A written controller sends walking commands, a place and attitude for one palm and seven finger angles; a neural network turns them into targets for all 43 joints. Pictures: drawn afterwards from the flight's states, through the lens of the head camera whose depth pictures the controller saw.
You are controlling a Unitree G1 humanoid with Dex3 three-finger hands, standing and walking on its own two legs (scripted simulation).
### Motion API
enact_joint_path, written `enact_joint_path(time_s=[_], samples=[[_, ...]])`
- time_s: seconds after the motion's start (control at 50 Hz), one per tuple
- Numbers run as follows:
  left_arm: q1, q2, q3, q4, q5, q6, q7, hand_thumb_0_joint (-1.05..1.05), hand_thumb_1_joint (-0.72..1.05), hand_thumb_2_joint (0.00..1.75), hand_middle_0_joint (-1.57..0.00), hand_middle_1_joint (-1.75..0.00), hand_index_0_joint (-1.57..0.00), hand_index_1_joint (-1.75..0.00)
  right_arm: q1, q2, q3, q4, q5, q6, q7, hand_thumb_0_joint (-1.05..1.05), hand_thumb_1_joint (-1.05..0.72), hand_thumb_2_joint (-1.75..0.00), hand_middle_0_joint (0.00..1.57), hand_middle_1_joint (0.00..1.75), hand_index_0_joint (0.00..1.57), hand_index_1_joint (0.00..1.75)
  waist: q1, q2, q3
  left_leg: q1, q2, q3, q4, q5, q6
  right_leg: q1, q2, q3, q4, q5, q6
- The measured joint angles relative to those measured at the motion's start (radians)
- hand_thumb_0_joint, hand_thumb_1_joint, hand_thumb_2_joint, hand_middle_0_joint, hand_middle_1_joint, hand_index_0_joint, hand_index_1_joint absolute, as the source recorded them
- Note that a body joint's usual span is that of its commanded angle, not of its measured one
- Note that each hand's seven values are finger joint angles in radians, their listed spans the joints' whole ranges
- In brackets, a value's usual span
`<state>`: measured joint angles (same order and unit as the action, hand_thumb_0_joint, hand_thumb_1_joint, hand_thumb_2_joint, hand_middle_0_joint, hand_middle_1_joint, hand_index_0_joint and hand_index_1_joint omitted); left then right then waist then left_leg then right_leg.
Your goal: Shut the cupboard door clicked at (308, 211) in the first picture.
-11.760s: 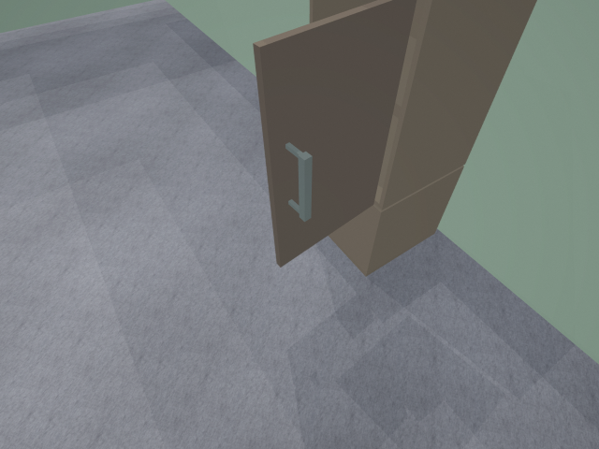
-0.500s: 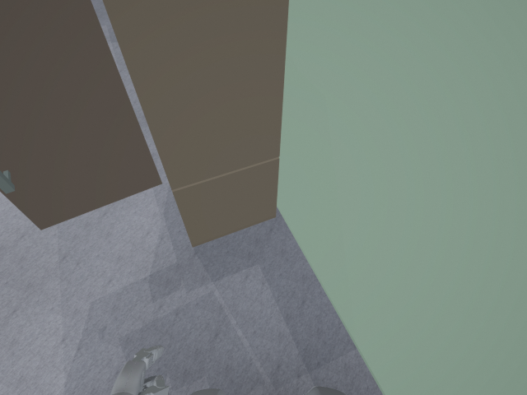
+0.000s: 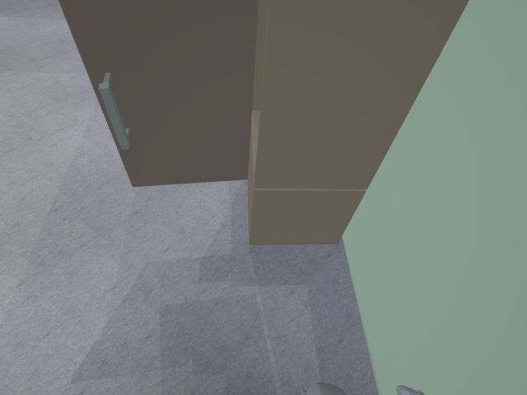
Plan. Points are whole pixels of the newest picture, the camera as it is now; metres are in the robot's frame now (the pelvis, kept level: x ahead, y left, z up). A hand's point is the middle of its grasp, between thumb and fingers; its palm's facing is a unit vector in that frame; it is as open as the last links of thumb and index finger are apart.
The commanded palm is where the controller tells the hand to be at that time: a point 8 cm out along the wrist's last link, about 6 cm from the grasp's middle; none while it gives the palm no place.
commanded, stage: turn to face it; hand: left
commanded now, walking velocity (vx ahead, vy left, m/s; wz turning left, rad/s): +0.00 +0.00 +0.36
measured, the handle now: (117, 113) +0.67 +0.40 -0.04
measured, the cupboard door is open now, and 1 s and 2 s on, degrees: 96 96 96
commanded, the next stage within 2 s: take the last steps up to it in 0.30 s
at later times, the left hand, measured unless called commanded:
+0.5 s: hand out of the picture +0.01 +0.15 -0.16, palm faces +0.21 -0.95 -0.21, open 7.3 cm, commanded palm none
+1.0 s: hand (151, 377) +0.16 +0.20 -0.16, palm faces +0.19 -0.96 -0.20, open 7.4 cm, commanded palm none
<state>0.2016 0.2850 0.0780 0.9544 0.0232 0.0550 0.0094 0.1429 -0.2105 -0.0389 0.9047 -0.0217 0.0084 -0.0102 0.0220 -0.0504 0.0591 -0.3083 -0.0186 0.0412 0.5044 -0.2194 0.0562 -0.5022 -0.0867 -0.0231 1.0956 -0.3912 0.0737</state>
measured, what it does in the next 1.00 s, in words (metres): walks ahead: right foot, then left foot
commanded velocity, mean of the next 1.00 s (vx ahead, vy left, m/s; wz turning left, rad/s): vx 0.18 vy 0.04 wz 0.17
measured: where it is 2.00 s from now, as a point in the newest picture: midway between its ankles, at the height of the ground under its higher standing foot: (248, 381)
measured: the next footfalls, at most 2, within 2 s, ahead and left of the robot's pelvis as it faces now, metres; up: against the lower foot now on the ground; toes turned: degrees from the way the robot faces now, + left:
right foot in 0.22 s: +0.04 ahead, -0.15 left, +0.00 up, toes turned +2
left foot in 0.58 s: +0.04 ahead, +0.08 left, +0.00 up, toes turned +16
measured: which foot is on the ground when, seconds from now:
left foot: down 0.00-0.22, up 0.24-0.56, down 0.58-1.00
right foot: up 0.00-0.20, down 0.22-0.60, up 0.62-1.00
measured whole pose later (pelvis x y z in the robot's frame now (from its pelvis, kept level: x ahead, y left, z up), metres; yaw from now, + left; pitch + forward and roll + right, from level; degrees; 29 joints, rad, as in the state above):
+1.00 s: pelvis +0.10 -0.01 +0.00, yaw +13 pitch +0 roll +2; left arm 0.14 0.19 0.04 0.99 0.03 0.00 -0.03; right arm 0.42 -0.13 -0.02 1.11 -0.03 -0.04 -0.01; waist -0.04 -0.01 0.06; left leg -0.01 -0.05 0.06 0.34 -0.32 0.04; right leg -0.42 -0.08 -0.08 0.67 -0.28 0.00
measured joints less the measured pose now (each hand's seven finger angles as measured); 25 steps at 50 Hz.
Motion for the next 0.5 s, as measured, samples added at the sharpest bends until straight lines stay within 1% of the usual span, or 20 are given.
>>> enact_joint_path(time_s=[0.06, 0.14, 0.16, 0.2, 0.22, 0.26, 0.28, 0.32, 0.36, 0.4, 0.46, 0.5], samples=[[0.002, -0.009, -0.008, -0.005, -0.003, 0.001, 0.002, 0.01, 0.91, 0.90, -0.20, -0.30, -0.20, -0.29, 0.002, 0.007, 0.005, 0.007, 0.000, 0.006, 0.003, 0.01, -0.90, -0.90, 0.20, 0.30, 0.20, 0.30, -0.001, 0.022, 0.006, 0.012, -0.003, -0.024, -0.027, 0.014, -0.006, 0.034, 0.011, 0.007, -0.090, -0.020, 0.002], [-0.004, -0.030, -0.019, -0.011, -0.008, -0.003, 0.004, 0.01, 0.91, 0.90, -0.20, -0.30, -0.20, -0.29, 0.005, 0.013, 0.003, 0.020, -0.003, 0.020, 0.009, 0.01, -0.90, -0.90, 0.20, 0.30, 0.20, 0.30, -0.013, 0.048, 0.016, 0.010, -0.006, -0.054, -0.019, 0.012, -0.022, 0.114, 0.030, 0.004, -0.266, -0.044, -0.007], [-0.006, -0.037, -0.022, -0.013, -0.009, -0.006, 0.004, 0.01, 0.91, 0.90, -0.20, -0.30, -0.20, -0.30, 0.007, 0.013, 0.002, 0.024, -0.002, 0.023, 0.010, 0.01, -0.90, -0.90, 0.20, 0.30, 0.20, 0.30, -0.015, 0.053, 0.019, 0.006, -0.008, -0.062, -0.010, 0.008, -0.027, 0.141, 0.037, 0.001, -0.322, -0.029, -0.011], [-0.005, -0.048, -0.028, -0.020, -0.011, -0.020, 0.004, 0.01, 0.91, 0.90, -0.20, -0.30, -0.20, -0.30, 0.013, 0.013, -0.001, 0.032, 0.004, 0.029, 0.011, 0.01, -0.90, -0.90, 0.20, 0.30, 0.20, 0.30, -0.019, 0.058, 0.018, -0.009, -0.015, -0.074, 0.023, -0.007, -0.041, 0.213, 0.045, -0.008, -0.475, 0.055, -0.019], [0.000, -0.052, -0.030, -0.023, -0.009, -0.030, 0.005, 0.01, 0.91, 0.90, -0.20, -0.30, -0.20, -0.30, 0.018, 0.011, -0.004, 0.035, 0.009, 0.032, 0.012, 0.01, -0.90, -0.90, 0.20, 0.30, 0.20, 0.30, -0.017, 0.057, 0.013, -0.025, -0.022, -0.076, 0.053, -0.021, -0.049, 0.240, 0.044, -0.007, -0.535, 0.076, -0.039], [-0.003, -0.078, -0.037, -0.019, -0.003, -0.042, 0.008, 0.01, 0.91, 0.90, -0.20, -0.30, -0.20, -0.30, 0.014, -0.003, -0.014, 0.048, 0.013, 0.045, 0.014, 0.01, -0.90, -0.90, 0.20, 0.30, 0.20, 0.30, -0.021, 0.081, 0.026, -0.071, -0.022, -0.082, 0.197, -0.174, -0.065, 0.246, 0.049, -0.027, -0.519, 0.063, -0.072], [-0.002, -0.090, -0.040, -0.019, -0.001, -0.045, 0.009, 0.01, 0.91, 0.90, -0.20, -0.30, -0.20, -0.30, 0.016, -0.008, -0.019, 0.053, 0.011, 0.051, 0.016, 0.01, -0.90, -0.90, 0.20, 0.30, 0.20, 0.30, -0.025, 0.084, 0.030, -0.096, -0.025, -0.076, 0.288, -0.223, -0.071, 0.257, 0.043, -0.040, -0.522, 0.059, -0.080], [0.006, -0.108, -0.044, -0.021, -0.001, -0.051, 0.012, 0.01, 0.91, 0.90, -0.20, -0.30, -0.20, -0.30, 0.014, -0.015, -0.026, 0.067, 0.010, 0.059, 0.017, 0.01, -0.90, -0.90, 0.20, 0.30, 0.20, 0.30, -0.026, 0.079, 0.037, -0.134, -0.022, -0.055, 0.441, -0.254, -0.085, 0.282, 0.030, -0.057, -0.546, 0.065, -0.086], [0.015, -0.118, -0.047, -0.019, -0.002, -0.055, 0.012, 0.01, 0.91, 0.90, -0.21, -0.30, -0.20, -0.30, 0.011, -0.017, -0.028, 0.077, 0.011, 0.065, 0.019, 0.01, -0.90, -0.90, 0.20, 0.30, 0.20, 0.30, -0.025, 0.064, 0.041, -0.143, -0.012, -0.034, 0.501, -0.254, -0.098, 0.305, 0.019, -0.068, -0.575, 0.078, -0.086], [0.025, -0.123, -0.049, -0.014, 0.000, -0.058, 0.013, 0.01, 0.91, 0.90, -0.21, -0.30, -0.20, -0.30, 0.005, -0.016, -0.029, 0.083, 0.012, 0.066, 0.020, 0.01, -0.91, -0.90, 0.20, 0.30, 0.20, 0.30, -0.022, 0.047, 0.042, -0.128, -0.001, -0.018, 0.478, -0.250, -0.107, 0.322, 0.010, -0.078, -0.596, 0.087, -0.085], [0.041, -0.114, -0.046, 0.002, 0.004, -0.063, 0.012, 0.01, 0.92, 0.89, -0.21, -0.30, -0.20, -0.30, -0.006, -0.012, -0.027, 0.089, 0.013, 0.061, 0.021, 0.01, -0.91, -0.90, 0.19, 0.30, 0.19, 0.30, -0.011, 0.025, 0.041, -0.079, 0.008, -0.001, 0.363, -0.240, -0.110, 0.334, 0.001, -0.091, -0.607, 0.088, -0.080], [0.054, -0.105, -0.043, 0.016, 0.006, -0.066, 0.006, 0.01, 0.92, 0.89, -0.21, -0.30, -0.20, -0.30, -0.012, -0.008, -0.025, 0.090, 0.011, 0.054, 0.024, 0.01, -0.91, -0.90, 0.19, 0.30, 0.19, 0.30, -0.003, 0.015, 0.037, -0.041, 0.010, 0.012, 0.282, -0.232, -0.106, 0.339, -0.004, -0.100, -0.605, 0.083, -0.074]])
